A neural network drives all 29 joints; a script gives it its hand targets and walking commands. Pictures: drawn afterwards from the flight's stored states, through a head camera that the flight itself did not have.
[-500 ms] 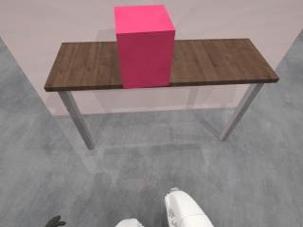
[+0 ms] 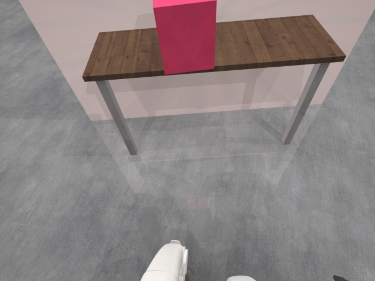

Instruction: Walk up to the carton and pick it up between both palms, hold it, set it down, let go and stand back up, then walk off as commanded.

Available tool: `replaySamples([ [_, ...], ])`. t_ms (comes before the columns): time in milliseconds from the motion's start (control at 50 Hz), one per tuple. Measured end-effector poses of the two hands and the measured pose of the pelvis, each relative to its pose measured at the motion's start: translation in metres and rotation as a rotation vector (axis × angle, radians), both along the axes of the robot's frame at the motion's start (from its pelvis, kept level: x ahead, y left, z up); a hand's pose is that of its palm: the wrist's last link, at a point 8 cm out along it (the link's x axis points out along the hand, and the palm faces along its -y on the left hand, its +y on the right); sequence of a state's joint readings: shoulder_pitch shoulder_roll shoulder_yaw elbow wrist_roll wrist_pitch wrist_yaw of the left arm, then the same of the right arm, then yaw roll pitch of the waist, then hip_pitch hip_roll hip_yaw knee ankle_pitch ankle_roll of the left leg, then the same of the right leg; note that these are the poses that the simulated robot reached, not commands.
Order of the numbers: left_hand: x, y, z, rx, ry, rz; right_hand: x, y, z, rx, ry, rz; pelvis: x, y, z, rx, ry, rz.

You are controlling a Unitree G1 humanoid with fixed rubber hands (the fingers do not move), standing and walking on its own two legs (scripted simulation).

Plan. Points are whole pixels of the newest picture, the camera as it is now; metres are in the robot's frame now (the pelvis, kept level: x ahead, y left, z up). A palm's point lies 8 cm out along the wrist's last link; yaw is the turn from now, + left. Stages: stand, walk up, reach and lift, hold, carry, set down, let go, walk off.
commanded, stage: walk off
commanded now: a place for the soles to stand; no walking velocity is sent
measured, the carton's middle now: (184, 27) +0.97 +0.03 +0.03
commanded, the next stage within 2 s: stand in 0.98 s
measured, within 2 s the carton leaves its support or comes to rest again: neither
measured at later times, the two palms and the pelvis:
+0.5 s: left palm out of the picture +0.03 +0.33 -0.12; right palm out of the picture +0.01 -0.28 -0.08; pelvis -0.07 +0.03 +0.00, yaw +1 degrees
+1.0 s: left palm out of the picture +0.02 +0.33 -0.09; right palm out of the picture +0.00 -0.28 -0.09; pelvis -0.08 +0.02 +0.01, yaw +0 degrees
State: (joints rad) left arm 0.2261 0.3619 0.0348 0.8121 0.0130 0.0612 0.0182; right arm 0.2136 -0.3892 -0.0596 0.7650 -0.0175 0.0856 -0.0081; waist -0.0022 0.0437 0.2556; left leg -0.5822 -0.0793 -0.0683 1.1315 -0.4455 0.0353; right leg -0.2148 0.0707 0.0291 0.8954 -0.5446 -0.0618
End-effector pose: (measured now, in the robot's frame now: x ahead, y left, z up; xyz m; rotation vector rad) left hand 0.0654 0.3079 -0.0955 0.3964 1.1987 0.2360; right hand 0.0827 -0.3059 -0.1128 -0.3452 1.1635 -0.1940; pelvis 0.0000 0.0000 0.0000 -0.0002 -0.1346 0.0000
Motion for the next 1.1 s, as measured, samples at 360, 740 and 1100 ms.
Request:
replaySamples([
  [360,-0.033,0.036,-0.012,-0.068,-0.084,-0.03,-0.063,0.05,0.026,-0.027,-0.065,-0.004,-0.06,0.039,0.007,-0.027,0.008,0.013],
  [740,-0.045,0.016,0.008,-0.052,-0.129,-0.041,-0.078,0.003,0.028,-0.066,-0.05,0.011,-0.074,0.02,0.011,-0.02,0.01,0.005],
  [1100,-0.043,0.02,0.005,-0.068,-0.135,-0.041,-0.091,0.024,0.022,-0.031,-0.017,-0.017,-0.077,0.025,0.013,-0.027,0.006,0.005],
])
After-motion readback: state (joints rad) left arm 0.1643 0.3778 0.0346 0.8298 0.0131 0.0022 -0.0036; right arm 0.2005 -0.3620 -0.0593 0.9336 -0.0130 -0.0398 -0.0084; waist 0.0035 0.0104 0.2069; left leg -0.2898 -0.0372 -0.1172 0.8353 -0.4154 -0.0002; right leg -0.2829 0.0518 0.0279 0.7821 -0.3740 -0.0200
